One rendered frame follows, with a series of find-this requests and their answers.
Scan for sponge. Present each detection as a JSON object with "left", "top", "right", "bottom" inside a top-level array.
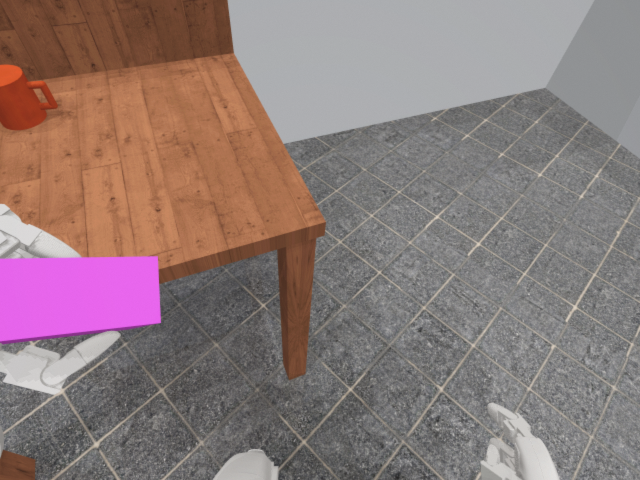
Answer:
[{"left": 0, "top": 256, "right": 161, "bottom": 344}]

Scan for left robot hand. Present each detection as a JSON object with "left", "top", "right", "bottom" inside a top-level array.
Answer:
[{"left": 0, "top": 204, "right": 121, "bottom": 395}]

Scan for left robot thigh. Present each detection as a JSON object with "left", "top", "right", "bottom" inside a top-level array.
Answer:
[{"left": 213, "top": 452, "right": 278, "bottom": 480}]

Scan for table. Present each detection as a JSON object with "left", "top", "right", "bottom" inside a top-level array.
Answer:
[{"left": 0, "top": 0, "right": 326, "bottom": 480}]

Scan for right robot hand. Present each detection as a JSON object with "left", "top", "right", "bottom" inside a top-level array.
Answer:
[{"left": 481, "top": 403, "right": 560, "bottom": 480}]

